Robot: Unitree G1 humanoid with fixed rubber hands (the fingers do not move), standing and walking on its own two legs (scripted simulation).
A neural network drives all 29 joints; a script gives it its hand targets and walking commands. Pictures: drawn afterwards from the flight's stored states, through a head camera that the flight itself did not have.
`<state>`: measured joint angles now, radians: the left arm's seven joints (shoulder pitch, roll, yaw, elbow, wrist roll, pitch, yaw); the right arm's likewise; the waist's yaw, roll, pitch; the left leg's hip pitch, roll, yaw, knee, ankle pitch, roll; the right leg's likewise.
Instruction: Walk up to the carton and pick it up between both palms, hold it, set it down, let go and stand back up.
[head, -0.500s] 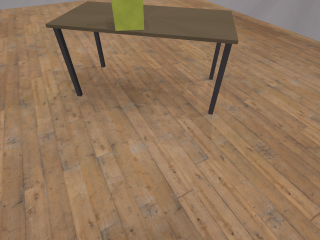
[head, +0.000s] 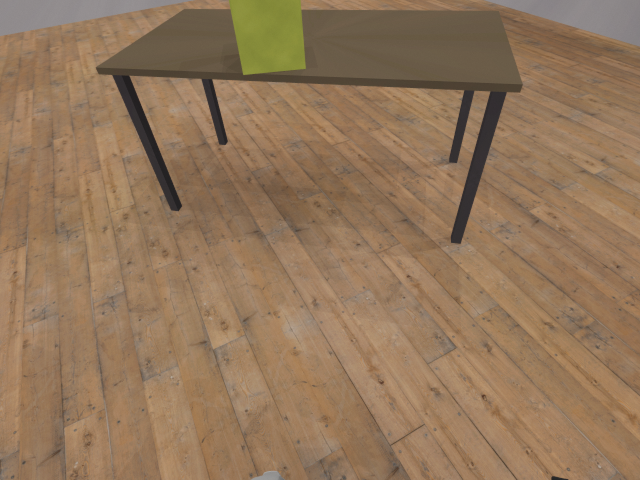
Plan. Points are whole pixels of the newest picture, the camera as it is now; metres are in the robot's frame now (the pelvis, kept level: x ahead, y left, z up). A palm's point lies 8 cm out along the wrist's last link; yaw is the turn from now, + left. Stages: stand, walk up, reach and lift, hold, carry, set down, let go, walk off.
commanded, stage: walk up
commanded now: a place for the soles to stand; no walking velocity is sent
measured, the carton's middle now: (268, 21) +1.45 +0.17 +0.08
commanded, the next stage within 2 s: none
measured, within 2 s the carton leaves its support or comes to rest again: neither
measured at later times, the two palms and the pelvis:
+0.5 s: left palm (99, 387) +0.30 +0.36 -0.08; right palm (550, 451) +0.20 -0.30 -0.13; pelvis +0.20 +0.03 -0.01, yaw -5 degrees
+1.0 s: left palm (82, 328) +0.42 +0.45 -0.10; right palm (447, 278) +0.49 -0.22 -0.09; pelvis +0.38 +0.10 -0.01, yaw -3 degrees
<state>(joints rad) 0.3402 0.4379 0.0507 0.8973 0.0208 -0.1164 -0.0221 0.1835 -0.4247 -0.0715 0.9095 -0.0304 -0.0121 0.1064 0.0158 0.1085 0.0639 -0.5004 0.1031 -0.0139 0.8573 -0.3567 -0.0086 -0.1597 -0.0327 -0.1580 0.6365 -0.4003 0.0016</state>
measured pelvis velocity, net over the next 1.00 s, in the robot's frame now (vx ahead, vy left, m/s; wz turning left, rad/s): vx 0.38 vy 0.10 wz -0.04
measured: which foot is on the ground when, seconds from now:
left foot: up 0.00-0.06, down 0.08-0.46, up 0.48-0.84, down 0.86-1.00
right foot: down 0.00-0.10, up 0.12-0.42, down 0.44-0.88, up 0.90-1.00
